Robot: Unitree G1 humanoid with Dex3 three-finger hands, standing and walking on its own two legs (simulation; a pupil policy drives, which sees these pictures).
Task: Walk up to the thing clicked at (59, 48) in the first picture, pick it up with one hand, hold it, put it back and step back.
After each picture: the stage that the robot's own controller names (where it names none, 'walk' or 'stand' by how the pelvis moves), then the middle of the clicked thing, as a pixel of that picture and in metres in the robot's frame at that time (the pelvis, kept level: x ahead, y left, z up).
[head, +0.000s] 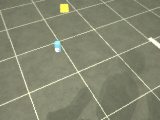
stand; (57, 46) +1.25 +0.28 -0.72
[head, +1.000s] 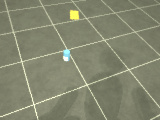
walk; (66, 55) +1.14 +0.11 -0.70
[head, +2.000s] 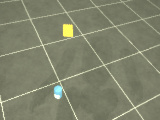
walk; (58, 92) +0.66 +0.14 -0.71
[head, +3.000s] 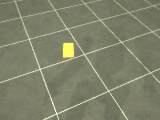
walk; out of the picture +0.38 +0.21 -0.70
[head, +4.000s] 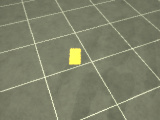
stand; out of the picture +0.25 +0.20 -0.71
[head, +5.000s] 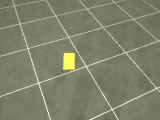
stand; out of the picture +0.21 +0.21 -0.72
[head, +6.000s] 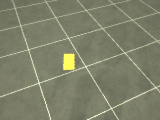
stand; out of the picture +0.23 +0.22 -0.73
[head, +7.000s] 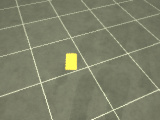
stand; out of the picture +0.22 +0.20 -0.73
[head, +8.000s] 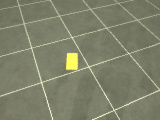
stand; out of the picture +0.22 +0.20 -0.73
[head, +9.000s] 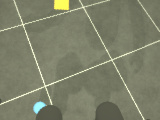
go down; (41, 108) +0.28 +0.19 -0.52
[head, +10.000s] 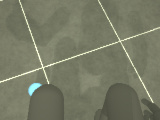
go down; (37, 91) +0.33 +0.20 -0.35
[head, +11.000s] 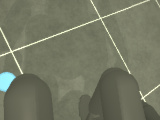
close in; (7, 83) +0.32 +0.21 -0.26
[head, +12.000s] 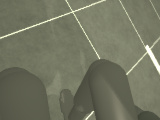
close; out of the picture +0.32 +0.22 -0.23
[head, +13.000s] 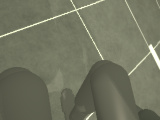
lift; out of the picture +0.31 +0.23 -0.24
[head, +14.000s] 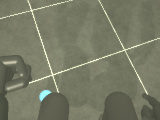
lift; (47, 97) +0.31 +0.19 -0.43
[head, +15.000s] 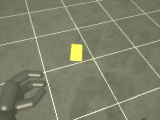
go down; out of the picture +0.25 +0.18 -0.67
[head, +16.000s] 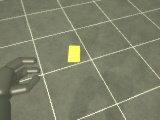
crouch; out of the picture +0.24 +0.19 -0.67
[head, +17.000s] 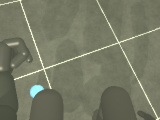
crouch; (38, 92) +0.33 +0.19 -0.40
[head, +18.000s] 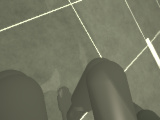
lower; out of the picture +0.32 +0.22 -0.24
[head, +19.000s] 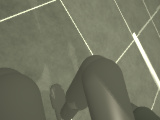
lower; out of the picture +0.32 +0.21 -0.22
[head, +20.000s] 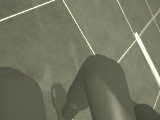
lower; out of the picture +0.32 +0.21 -0.22
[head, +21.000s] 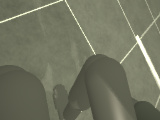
lower; out of the picture +0.32 +0.22 -0.22
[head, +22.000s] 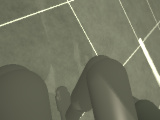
lower; out of the picture +0.31 +0.22 -0.22
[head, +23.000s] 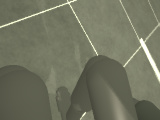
open; out of the picture +0.26 +0.18 -0.22
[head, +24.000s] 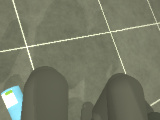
stand; (16, 103) +0.22 +0.19 -0.27
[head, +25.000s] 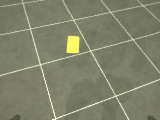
stand; out of the picture +0.15 +0.21 -0.65
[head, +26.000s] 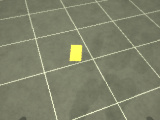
stand; out of the picture +0.09 +0.35 -0.69
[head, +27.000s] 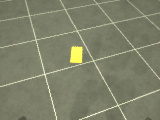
stand; out of the picture +0.02 +0.46 -0.69
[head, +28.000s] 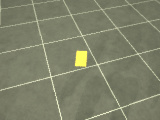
stand; out of the picture -0.01 +0.56 -0.74
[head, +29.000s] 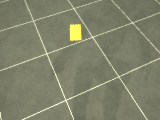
walk; out of the picture -0.03 +0.61 -0.72
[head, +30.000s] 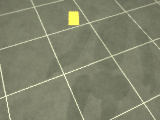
walk; out of the picture +0.16 +0.70 -0.72
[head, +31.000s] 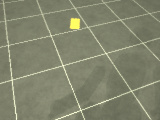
stand; out of the picture +0.40 +0.87 -0.73
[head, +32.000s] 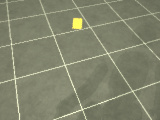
stand; out of the picture +0.38 +0.94 -0.75
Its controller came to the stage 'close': yes
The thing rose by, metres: 0.01
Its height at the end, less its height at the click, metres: -0.02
